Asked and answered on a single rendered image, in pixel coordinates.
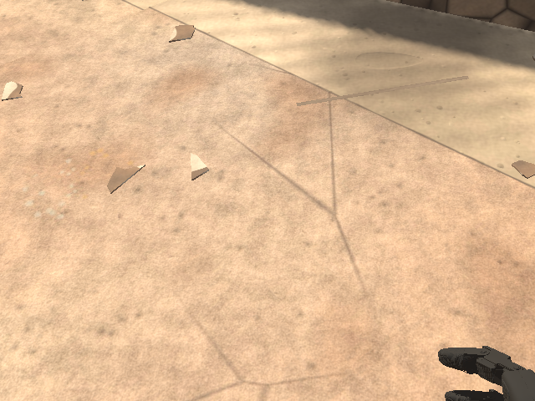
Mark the robot right hand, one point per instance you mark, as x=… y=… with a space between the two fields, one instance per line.
x=518 y=384

